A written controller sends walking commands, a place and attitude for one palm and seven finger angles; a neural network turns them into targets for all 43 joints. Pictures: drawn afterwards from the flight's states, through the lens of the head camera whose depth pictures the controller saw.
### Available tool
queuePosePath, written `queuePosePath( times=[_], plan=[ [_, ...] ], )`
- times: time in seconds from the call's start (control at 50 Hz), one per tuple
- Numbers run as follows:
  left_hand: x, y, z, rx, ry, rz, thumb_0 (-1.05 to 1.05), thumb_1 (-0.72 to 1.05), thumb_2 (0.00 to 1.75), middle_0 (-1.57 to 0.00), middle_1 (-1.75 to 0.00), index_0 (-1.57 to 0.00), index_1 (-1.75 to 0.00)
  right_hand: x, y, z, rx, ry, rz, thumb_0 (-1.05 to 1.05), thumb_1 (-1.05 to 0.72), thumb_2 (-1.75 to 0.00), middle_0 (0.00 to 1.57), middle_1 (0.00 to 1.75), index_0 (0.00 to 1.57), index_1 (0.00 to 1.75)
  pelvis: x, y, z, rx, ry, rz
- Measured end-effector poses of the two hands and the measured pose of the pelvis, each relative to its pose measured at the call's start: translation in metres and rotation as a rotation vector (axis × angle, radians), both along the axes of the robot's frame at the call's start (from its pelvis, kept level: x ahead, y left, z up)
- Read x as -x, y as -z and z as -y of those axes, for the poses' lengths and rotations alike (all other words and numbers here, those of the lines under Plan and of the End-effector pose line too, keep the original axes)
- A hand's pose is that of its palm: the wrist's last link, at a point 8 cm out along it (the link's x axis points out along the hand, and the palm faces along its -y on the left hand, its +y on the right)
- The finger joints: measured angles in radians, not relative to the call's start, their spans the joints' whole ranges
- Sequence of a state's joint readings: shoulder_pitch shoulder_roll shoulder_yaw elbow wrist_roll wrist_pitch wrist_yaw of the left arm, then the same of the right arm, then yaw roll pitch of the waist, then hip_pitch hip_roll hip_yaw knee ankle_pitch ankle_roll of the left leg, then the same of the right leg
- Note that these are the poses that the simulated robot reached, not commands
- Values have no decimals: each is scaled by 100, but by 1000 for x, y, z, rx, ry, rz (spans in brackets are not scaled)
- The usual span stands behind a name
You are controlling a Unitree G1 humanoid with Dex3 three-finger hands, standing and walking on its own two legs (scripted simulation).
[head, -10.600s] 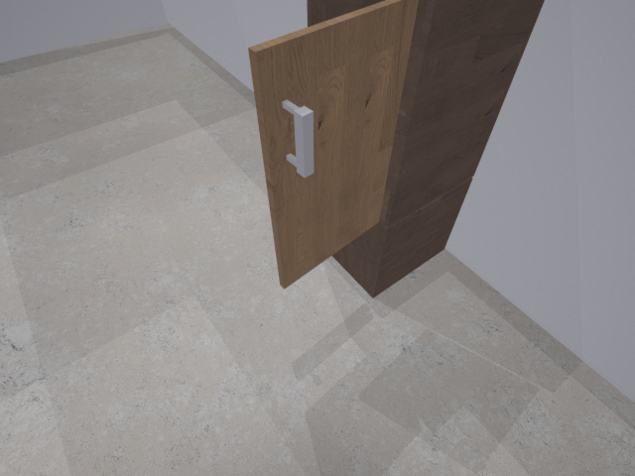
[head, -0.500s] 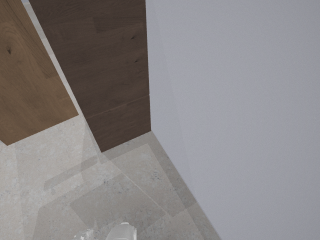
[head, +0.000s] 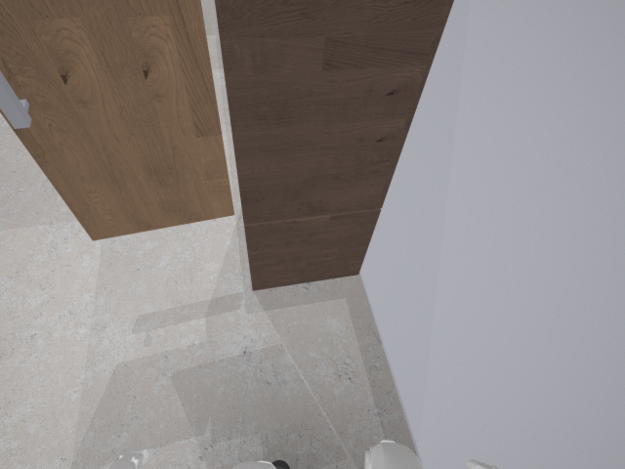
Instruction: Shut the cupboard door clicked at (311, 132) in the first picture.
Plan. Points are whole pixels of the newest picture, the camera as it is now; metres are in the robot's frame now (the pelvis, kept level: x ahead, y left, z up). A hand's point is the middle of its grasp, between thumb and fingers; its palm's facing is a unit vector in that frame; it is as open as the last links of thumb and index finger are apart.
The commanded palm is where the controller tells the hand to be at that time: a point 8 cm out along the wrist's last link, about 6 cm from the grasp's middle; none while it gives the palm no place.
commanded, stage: turn to face it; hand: left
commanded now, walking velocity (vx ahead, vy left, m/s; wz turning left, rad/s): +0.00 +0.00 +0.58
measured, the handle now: (2, 83) +0.59 +0.52 +0.10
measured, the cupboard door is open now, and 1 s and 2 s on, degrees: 95 95 95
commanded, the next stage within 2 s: take the last steps up to it in 0.44 s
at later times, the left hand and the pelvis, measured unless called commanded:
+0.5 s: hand out of the picture +0.04 +0.12 -0.15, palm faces +0.28 -0.93 -0.26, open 7.3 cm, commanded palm none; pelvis +0.03 -0.08 +0.00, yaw +16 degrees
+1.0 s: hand out of the picture +0.00 +0.19 -0.17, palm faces +0.45 -0.88 -0.17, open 7.4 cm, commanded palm none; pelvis +0.06 +0.00 +0.01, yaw +24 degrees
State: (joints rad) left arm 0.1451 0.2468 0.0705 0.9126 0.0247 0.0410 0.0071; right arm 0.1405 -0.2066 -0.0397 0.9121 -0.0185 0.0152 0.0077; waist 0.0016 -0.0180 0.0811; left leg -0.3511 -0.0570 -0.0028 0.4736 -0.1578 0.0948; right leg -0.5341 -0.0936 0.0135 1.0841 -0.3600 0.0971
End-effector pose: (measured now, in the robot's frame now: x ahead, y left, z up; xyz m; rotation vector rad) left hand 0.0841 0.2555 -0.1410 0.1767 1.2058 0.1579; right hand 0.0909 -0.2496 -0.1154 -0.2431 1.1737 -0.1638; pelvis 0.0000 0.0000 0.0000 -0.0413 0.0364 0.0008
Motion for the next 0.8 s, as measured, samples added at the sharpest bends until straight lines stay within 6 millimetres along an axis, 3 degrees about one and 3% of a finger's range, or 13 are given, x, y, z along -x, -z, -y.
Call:
queuePosePath(
  times=[0.12, 0.26, 0.38, 0.48, 0.6, 0.74, 0.8],
  plan=[
    [-16, -8, 16, -13, -36, 43, 0, 91, 90, -20, -30, -20, -30, 9, 11, 7, -37, -10, -78, 0, -91, -90, 20, 30, 20, 30, -9, 0, 18, -6, -68, 0],
    [-21, -16, 49, -48, -85, 97, 0, 91, 90, -20, -30, -20, -30, 13, 32, 42, -64, -32, -162, 0, -90, -90, 20, 30, 20, 30, -16, 7, 54, -39, -151, -9],
    [14, -24, 77, -63, -159, 51, 0, 91, 90, -21, -30, -20, -30, -12, 35, 68, -68, -85, -179, 0, -91, -90, 20, 29, 20, 30, -22, 2, 74, -68, -219, 14],
    [51, -23, 95, -39, -243, -15, 0, 91, 90, -21, -30, -20, -30, -47, 27, 72, -55, -161, -157, 0, -91, -90, 20, 29, 20, 30, -29, -4, 82, -93, -274, 18],
    [107, -16, 98, -20, -358, -99, 0, 92, 90, -21, -30, -20, -30, -100, 21, 47, -39, -288, -101, 0, -91, -90, 20, 29, 20, 30, -32, -3, 77, -96, -329, 23],
    [179, 7, 92, 55, -483, -230, 0, 91, 90, -21, -30, -20, -30, -156, 9, -21, -34, -445, 38, 0, -91, -90, 20, 29, 20, 30, -34, 7, 48, -68, -377, 21],
    [194, 16, 81, 82, -505, -282, 0, 91, 90, -21, -30, -20, -30, -163, 6, -45, -33, -478, 95, 0, -91, -90, 20, 29, 20, 30, -34, 12, 33, -67, -384, 30]
  ],
)
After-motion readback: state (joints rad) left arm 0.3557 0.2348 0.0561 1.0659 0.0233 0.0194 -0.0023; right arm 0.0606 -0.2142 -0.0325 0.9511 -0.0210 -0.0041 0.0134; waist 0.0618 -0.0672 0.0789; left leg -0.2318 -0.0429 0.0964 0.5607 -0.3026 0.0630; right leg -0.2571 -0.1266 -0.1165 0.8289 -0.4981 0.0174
